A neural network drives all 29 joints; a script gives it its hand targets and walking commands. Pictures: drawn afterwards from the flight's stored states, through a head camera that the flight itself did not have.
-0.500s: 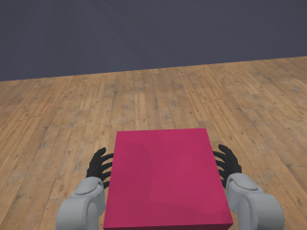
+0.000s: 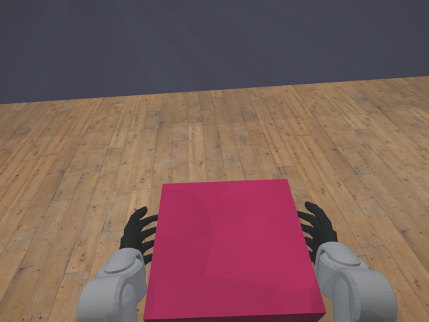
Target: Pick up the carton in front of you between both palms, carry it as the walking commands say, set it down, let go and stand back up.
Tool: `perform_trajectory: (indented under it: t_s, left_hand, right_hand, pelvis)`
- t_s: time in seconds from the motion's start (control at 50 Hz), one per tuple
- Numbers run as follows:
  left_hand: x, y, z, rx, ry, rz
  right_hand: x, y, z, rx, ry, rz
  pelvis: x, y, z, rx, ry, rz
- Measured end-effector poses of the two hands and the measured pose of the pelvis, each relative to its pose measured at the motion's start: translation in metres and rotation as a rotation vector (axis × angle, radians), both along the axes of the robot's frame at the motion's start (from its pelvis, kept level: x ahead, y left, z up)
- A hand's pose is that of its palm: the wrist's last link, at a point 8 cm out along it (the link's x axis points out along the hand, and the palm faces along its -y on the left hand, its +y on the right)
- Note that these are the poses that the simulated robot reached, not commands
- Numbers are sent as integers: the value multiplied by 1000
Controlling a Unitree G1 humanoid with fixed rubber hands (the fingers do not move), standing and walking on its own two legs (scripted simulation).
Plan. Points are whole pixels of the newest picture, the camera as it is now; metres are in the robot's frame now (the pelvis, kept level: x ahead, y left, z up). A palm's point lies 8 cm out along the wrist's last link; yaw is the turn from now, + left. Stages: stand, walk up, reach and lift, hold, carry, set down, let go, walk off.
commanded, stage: carry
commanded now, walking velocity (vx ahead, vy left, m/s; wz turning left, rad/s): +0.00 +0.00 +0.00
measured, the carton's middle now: (228, 271) +0.24 +0.00 +0.03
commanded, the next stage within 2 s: hold in 1.34 s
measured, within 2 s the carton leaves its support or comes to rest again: neither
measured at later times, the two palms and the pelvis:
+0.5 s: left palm (134, 272) +0.22 +0.15 +0.07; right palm (320, 266) +0.22 -0.15 +0.07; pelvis -0.04 +0.00 +0.00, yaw +0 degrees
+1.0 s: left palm (139, 265) +0.25 +0.16 +0.04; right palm (308, 260) +0.25 -0.14 +0.04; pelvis -0.04 +0.01 +0.00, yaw +0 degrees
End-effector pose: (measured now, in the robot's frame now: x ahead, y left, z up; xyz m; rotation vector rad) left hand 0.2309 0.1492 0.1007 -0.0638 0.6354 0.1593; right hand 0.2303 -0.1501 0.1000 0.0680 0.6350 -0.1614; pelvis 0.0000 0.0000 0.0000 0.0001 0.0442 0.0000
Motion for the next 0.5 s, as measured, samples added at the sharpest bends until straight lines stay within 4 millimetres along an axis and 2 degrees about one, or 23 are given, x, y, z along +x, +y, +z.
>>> perform_trajectory:
  t_s: [0.2, 0.5]
  left_hand:
    - [-13, 1, -2, 2, 22, -1]
    - [-12, 2, -31, 30, 71, -33]
  right_hand:
    - [-13, 1, -2, -2, 22, 2]
    - [-12, 3, -30, -37, 71, 34]
  pelvis:
    - [-14, 1, 2, 1, -11, -1]
    - [-36, 3, 3, 1, -13, -2]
